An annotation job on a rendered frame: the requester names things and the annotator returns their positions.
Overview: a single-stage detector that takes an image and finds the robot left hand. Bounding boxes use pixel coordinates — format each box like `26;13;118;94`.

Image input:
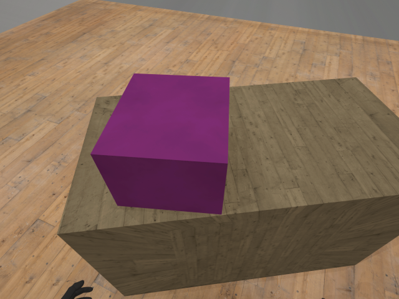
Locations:
61;280;93;299

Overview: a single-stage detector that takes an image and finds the carton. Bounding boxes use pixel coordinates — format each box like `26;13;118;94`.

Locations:
90;74;229;214

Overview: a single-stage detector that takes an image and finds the pedestal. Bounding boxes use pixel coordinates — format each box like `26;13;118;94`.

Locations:
57;77;399;296

